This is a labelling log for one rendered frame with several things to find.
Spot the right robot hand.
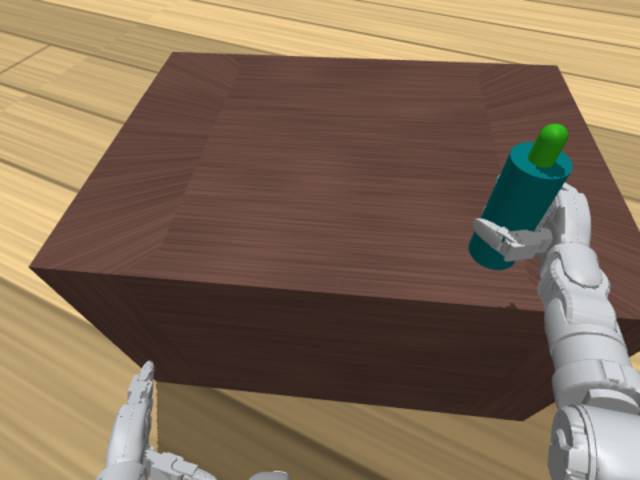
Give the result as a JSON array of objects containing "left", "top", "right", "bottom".
[{"left": 472, "top": 175, "right": 591, "bottom": 262}]

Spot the right robot arm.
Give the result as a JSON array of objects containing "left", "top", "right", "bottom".
[{"left": 537, "top": 243, "right": 640, "bottom": 480}]

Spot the left robot arm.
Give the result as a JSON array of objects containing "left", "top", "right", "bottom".
[{"left": 95, "top": 462, "right": 148, "bottom": 480}]

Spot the bottle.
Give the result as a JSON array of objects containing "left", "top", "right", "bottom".
[{"left": 469, "top": 124, "right": 573, "bottom": 270}]

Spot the left robot hand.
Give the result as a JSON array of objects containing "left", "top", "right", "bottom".
[{"left": 105, "top": 361, "right": 218, "bottom": 480}]

